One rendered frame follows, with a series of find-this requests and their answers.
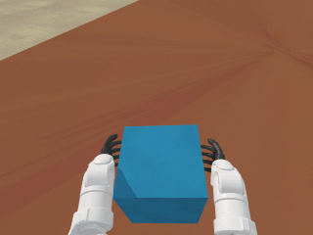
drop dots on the robot left hand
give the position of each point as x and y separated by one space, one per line
107 149

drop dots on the robot left forearm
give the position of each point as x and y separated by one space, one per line
94 214

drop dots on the carton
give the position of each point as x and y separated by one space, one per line
160 175

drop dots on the robot right forearm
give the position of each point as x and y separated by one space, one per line
232 216

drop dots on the robot right hand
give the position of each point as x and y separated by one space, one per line
217 153

